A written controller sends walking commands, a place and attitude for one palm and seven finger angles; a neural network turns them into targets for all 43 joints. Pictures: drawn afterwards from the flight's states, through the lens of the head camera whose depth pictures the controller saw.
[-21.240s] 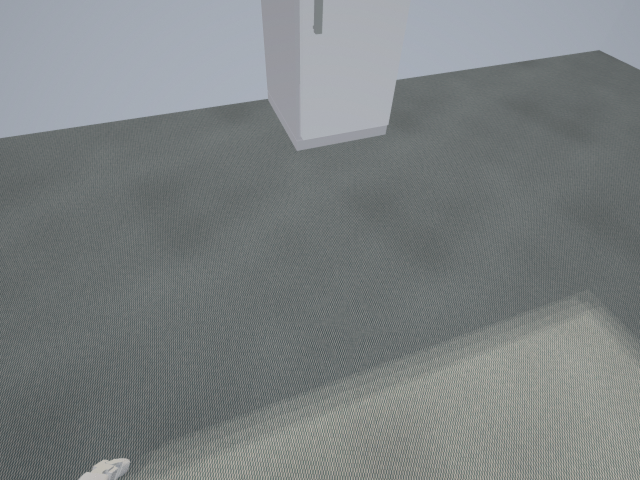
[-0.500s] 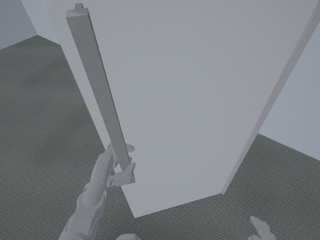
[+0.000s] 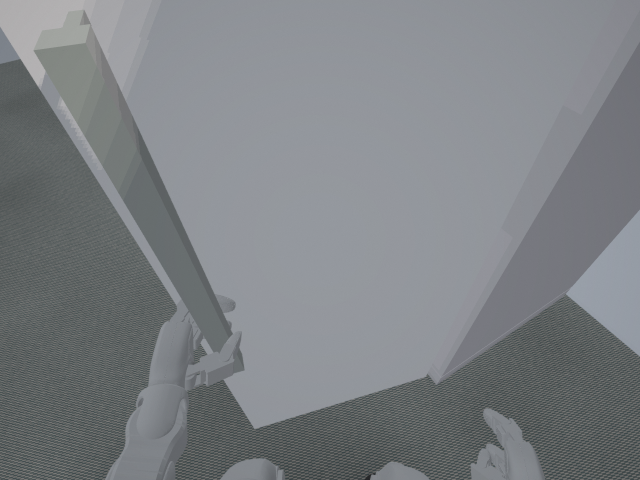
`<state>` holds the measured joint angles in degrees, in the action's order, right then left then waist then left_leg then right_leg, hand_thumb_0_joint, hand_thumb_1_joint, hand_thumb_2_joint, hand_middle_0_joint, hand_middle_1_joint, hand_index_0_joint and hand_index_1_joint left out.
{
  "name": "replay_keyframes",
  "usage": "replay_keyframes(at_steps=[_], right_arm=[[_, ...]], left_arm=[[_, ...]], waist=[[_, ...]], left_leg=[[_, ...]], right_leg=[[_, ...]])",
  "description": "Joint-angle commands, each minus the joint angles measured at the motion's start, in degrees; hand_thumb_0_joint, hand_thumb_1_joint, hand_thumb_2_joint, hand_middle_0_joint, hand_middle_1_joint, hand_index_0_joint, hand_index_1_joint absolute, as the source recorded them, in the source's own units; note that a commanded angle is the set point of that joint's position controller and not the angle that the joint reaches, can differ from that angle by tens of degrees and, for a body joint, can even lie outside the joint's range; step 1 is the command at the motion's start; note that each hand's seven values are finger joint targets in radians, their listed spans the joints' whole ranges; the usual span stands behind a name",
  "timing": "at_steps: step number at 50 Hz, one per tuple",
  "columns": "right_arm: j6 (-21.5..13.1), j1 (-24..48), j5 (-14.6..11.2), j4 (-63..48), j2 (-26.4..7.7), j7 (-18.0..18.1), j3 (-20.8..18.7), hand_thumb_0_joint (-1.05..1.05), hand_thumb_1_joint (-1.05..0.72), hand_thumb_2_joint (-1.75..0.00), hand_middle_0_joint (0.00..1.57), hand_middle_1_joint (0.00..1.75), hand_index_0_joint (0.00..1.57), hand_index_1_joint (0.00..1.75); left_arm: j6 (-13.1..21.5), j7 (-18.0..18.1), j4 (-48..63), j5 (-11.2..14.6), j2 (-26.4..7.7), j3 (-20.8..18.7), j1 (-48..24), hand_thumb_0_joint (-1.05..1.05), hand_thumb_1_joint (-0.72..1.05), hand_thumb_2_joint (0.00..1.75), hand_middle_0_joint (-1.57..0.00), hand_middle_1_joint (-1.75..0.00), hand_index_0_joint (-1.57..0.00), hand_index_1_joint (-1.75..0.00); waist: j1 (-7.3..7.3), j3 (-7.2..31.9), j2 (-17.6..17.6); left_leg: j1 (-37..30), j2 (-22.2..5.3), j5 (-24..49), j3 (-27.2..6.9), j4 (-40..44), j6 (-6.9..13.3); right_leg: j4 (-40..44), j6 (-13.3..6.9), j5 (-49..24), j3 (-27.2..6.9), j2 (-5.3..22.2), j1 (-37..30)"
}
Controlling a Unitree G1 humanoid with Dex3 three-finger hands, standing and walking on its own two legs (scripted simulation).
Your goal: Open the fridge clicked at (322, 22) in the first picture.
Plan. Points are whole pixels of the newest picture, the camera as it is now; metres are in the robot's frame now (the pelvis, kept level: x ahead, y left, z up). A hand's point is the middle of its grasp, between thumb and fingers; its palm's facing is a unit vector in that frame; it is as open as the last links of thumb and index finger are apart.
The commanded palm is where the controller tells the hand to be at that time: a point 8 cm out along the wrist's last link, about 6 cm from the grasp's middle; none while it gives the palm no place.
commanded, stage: stop walking and hold the door back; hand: left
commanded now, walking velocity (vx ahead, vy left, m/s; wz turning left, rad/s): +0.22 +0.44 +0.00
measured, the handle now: (187, 261) +0.32 +0.15 +0.13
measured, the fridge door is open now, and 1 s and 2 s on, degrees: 75 76 67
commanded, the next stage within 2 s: loosen the grip on the handle in 1.22 s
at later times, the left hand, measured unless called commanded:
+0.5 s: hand (245, 393) +0.22 +0.10 +0.01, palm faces +0.23 -0.95 -0.22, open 6.6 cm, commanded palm +0.22 +0.17 +0.00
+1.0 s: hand (228, 350) +0.27 +0.13 +0.01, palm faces +0.15 -0.97 -0.21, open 6.3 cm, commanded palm +0.28 +0.19 +0.00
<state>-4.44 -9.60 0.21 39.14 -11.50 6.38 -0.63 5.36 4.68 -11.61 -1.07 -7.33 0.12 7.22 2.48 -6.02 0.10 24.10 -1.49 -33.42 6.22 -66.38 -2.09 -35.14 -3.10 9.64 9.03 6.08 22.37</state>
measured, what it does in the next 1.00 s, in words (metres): walks backwards: left foot, then right foot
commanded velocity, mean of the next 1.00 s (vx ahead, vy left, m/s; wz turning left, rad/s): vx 0.17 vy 0.09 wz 0.00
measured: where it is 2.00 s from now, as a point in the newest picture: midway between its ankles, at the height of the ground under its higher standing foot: outside the picture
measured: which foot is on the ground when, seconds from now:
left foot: up 0.00-0.10, down 0.12-0.32, up 0.34-0.76, down 0.78-1.00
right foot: down 0.00-0.14, up 0.16-0.30, down 0.32-1.00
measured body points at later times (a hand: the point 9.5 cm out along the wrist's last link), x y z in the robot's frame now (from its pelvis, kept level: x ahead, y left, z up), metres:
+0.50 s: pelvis -0.10 -0.10 +0.01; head -0.07 -0.14 +0.45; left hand +0.20 +0.15 +0.03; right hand +0.07 -0.31 -0.13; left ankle -0.13 +0.07 -0.63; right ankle +0.01 -0.17 -0.72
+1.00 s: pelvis -0.10 -0.08 +0.00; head -0.06 -0.08 +0.45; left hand +0.26 +0.18 +0.03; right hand -0.05 -0.30 -0.15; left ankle -0.14 +0.08 -0.72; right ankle -0.04 -0.16 -0.73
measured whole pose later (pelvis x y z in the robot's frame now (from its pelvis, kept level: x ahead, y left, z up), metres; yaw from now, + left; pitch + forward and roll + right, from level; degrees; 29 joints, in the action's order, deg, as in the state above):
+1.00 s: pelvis -0.10 -0.08 +0.00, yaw +7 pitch +0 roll +1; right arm -2.4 -21.4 -2.9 45.7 -10.5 6.3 3.6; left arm 9.6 1.0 -61.4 1.9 -14.2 -4.2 -35.6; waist 1.3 -4.7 -0.1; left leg 14.8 -6.5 -20.5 6.1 -36.2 -3.6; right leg -36.9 0.2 15.2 4.9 1.6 21.9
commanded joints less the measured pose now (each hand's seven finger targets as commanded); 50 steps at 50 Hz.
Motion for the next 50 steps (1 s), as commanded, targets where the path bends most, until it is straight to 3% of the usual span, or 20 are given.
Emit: replay_keyframes(at_steps=[1,4,6,8,10,14,15,16,17,18,24,33,36,37,39,40,41,44,48,50], right_arm=[[-3.6,3.3,0.5,-9.1,-4.3,1.2,0.3,0.0,-0.9,-0.9,0.2,0.3,0.2,0.3],[-2.7,-0.8,0.2,-8.9,-5.5,1.1,1.0,0.0,-0.9,-0.9,0.2,0.3,0.2,0.3],[-1.8,-0.2,-0.1,-11.2,-8.8,0.8,1.6,0.0,-0.9,-0.9,0.2,0.3,0.2,0.3],[-0.7,4.2,-0.3,-10.3,-5.9,0.2,2.9,0.0,-0.9,-0.9,0.2,0.3,0.2,0.3],[1.1,1.4,-1.4,-8.5,-8.1,0.2,0.8,0.0,-0.9,-0.9,0.2,0.3,0.2,0.3],[2.0,-2.7,-2.3,-7.5,-9.4,0.6,0.0,0.0,-0.9,-0.9,0.2,0.3,0.2,0.3],[2.2,-2.5,-2.3,-7.0,-8.5,0.6,-0.3,0.0,-0.9,-0.9,0.2,0.3,0.2,0.3],[2.8,-1.2,-2.1,-7.8,-8.0,0.5,-1.1,0.0,-0.9,-0.9,0.2,0.3,0.2,0.3],[2.8,0.8,-1.4,-8.5,-8.8,0.5,-1.6,0.0,-0.9,-0.9,0.2,0.3,0.2,0.3],[2.7,0.7,-0.1,-6.9,-9.3,0.3,-1.8,0.0,-0.9,-0.9,0.2,0.3,0.2,0.3],[1.9,-1.3,-1.1,-2.8,-8.0,-0.5,-0.4,0.0,-0.9,-0.9,0.2,0.3,0.2,0.3],[-0.8,-4.2,-1.8,-2.9,-8.7,0.2,-1.3,0.0,-0.9,-0.9,0.2,0.3,0.2,0.3],[-1.0,-7.5,-1.2,-1.0,-8.5,0.6,-0.8,0.0,-0.9,-0.9,0.2,0.3,0.2,0.3],[-1.0,-8.0,-1.1,-0.9,-8.9,0.9,-0.9,0.0,-0.9,-0.9,0.2,0.3,0.2,0.3],[-1.1,-7.6,-1.6,-1.7,-12.8,1.0,-1.1,0.0,-0.9,-0.9,0.2,0.3,0.2,0.3],[-0.9,-6.7,-1.7,-1.7,-11.6,1.0,-0.3,0.0,-0.9,-0.9,0.2,0.3,0.2,0.3],[-0.2,-6.0,-2.0,-1.3,-11.9,1.2,-1.0,0.0,-0.9,-0.9,0.2,0.3,0.2,0.3],[0.5,-5.9,-2.2,-0.2,-12.1,1.0,-0.4,0.0,-0.9,-0.9,0.2,0.3,0.2,0.3],[-0.2,-9.6,-3.1,1.3,-12.9,1.3,-0.1,0.0,-0.9,-0.9,0.2,0.3,0.2,0.3],[-0.8,-10.3,-3.5,1.2,-11.3,0.9,-0.8,0.0,-0.9,-0.9,0.2,0.3,0.2,0.3]], left_arm=[[4.1,1.2,12.2,0.6,-8.4,-3.1,-14.7,0.0,0.9,0.9,-0.45,-1.4,-0.45,-1.4],[2.7,2.4,7.3,1.6,-9.4,-1.9,-24.9,0.0,0.9,0.9,-0.45,-1.4,-0.45,-1.4],[3.9,2.2,4.9,2.1,-9.3,-0.1,-31.9,0.0,0.9,0.9,-0.45,-1.4,-0.45,-1.4],[3.4,2.9,2.4,1.9,-9.4,1.5,-38.1,0.0,0.9,0.9,-0.45,-1.4,-0.45,-1.4],[2.8,2.6,-4.1,1.0,-11.8,-1.1,-40.6,0.0,0.9,0.9,-0.45,-1.4,-0.45,-1.4],[2.0,1.1,-19.5,2.8,-7.5,1.4,-44.5,0.0,0.9,0.9,-0.45,-1.4,-0.45,-1.4],[2.3,0.7,-21.7,2.9,-8.2,1.5,-46.4,0.0,0.9,0.9,-0.45,-1.4,-0.45,-1.4],[2.7,0.3,-21.6,2.8,-11.5,-0.3,-47.1,0.0,0.9,0.9,-0.45,-1.4,-0.45,-1.4],[2.7,0.2,-20.5,3.0,-13.2,-1.8,-46.5,0.0,0.9,0.9,-0.45,-1.4,-0.45,-1.4],[3.2,-0.1,-19.4,3.2,-15.8,-3.6,-47.7,0.0,0.9,0.9,-0.45,-1.4,-0.45,-1.4],[6.6,0.4,-30.5,3.9,-20.4,-10.3,-52.5,0.0,0.9,0.9,-0.45,-1.4,-0.45,-1.4],[9.0,0.9,-28.9,4.0,-19.9,-10.1,-60.0,0.0,0.9,0.9,-0.45,-1.4,-0.45,-1.4],[9.5,0.3,-28.7,3.5,-19.2,-9.6,-61.9,0.0,0.9,0.9,-0.45,-1.4,-0.45,-1.4],[10.1,-0.4,-29.2,3.3,-18.3,-9.0,-62.8,0.0,0.9,0.9,-0.45,-1.4,-0.45,-1.4],[11.4,-0.6,-27.4,3.9,-16.8,-7.9,-66.9,0.0,0.9,0.9,-0.45,-1.4,-0.45,-1.4],[11.1,-0.4,-27.4,3.5,-19.0,-9.0,-70.1,0.0,0.9,0.9,-0.45,-1.4,-0.45,-1.4],[10.3,-1.0,-29.5,4.1,-19.4,-8.9,-69.6,0.0,0.9,0.9,-0.45,-1.4,-0.45,-1.4],[8.4,-1.5,-35.1,2.2,-20.0,-7.2,-68.5,0.0,0.9,0.9,-0.45,-1.4,-0.45,-1.4],[7.3,-1.4,-38.4,2.4,-21.0,-7.5,-70.3,0.0,0.9,0.9,-0.45,-1.4,-0.45,-1.4],[7.2,-0.7,-38.3,1.7,-24.6,-9.7,-70.6,0.0,0.9,0.9,-0.45,-1.4,-0.45,-1.4]], waist=[[-2.74,17.9,8.7],[-1.27,19.2,2.2],[-1.87,13.9,-16.5],[-2.43,10.8,-26.4],[-1.97,8.1,-13.4],[-4.91,11.7,5.4],[-4.73,12.9,11.8],[-4.78,12.0,22.7],[-6.14,10.3,15.0],[-5.28,7.4,1.7],[-2.4,15.2,13.3],[-2.2,16.9,16.7],[-0.7,20.8,10.1],[-0.02,20.2,2.4],[-1.02,15.4,-19.8],[-1.58,13.5,-10.9],[-2.95,16.5,-1.5],[-2.01,14.2,-14.7],[-2.13,17.4,-8.4],[-1.71,23.5,5.4]], left_leg=[[-7.6,1.3,0.8,1.6,20.7,2.0],[-15.8,1.8,5.1,-1.0,39.2,4.6],[-16.7,-10.9,-0.8,-20.4,55.4,12.1],[-11.2,-20.1,0.8,-31.4,57.9,17.8],[-7.6,-16.6,4.2,-23.4,53.1,16.2],[-1.4,-4.1,3.8,-6.1,34.3,7.5],[4.5,-0.2,1.0,-2.9,25.3,5.9],[11.9,3.1,-2.2,-2.9,10.1,3.5],[13.7,2.0,0.0,-10.3,0.3,2.5],[12.1,1.2,2.5,-11.3,-2.1,1.6],[11.7,0.4,14.1,-8.5,-3.2,-0.2],[-3.0,0.8,8.4,1.7,20.4,1.2],[-18.1,3.4,10.6,5.5,36.8,2.2],[-22.5,2.3,8.0,3.6,40.9,2.8],[-26.6,-20.2,0.5,-30.3,55.9,11.5],[-25.9,-23.8,13.1,-32.8,56.8,15.1],[-24.1,-22.0,21.4,-27.5,53.1,14.7],[-15.3,-17.2,22.8,-15.2,47.1,13.1],[-11.7,-11.8,30.5,-4.0,35.0,6.5],[0.4,-6.4,27.3,1.1,16.4,2.6]], right_leg=[[17.1,-3.6,7.8,-11.3,12.0,-8.1],[17.2,1.0,14.5,-13.7,12.8,-7.0],[-1.5,8.4,16.4,-5.0,0.4,3.7],[-29.1,6.8,15.8,-7.3,-2.1,12.2],[-29.3,5.9,13.2,-8.3,-1.2,10.4],[5.3,5.9,12.2,-1.9,-6.0,-16.1],[11.1,3.5,18.8,-13.0,0.0,-21.7],[20.6,-2.6,28.8,-38.2,13.7,-19.4],[26.5,-6.4,33.5,-50.2,21.2,-14.3],[27.2,-8.5,31.7,-49.6,22.2,-9.4],[19.2,0.2,29.9,-23.2,11.5,-12.5],[21.1,-1.6,34.6,-19.8,10.6,-5.7],[12.9,0.0,27.1,-14.0,5.6,-3.1],[5.8,1.9,25.8,-11.6,2.8,1.3],[-19.9,5.8,20.7,-3.3,-6.1,19.5],[-26.4,5.1,15.1,-8.3,-3.4,21.7],[-27.3,5.3,12.0,-9.0,-1.7,17.3],[-16.9,4.3,10.3,-7.7,-0.9,8.5],[4.4,4.0,4.9,-1.7,-6.5,-10.0],[9.4,-2.0,-5.3,-18.6,4.8,-25.3]])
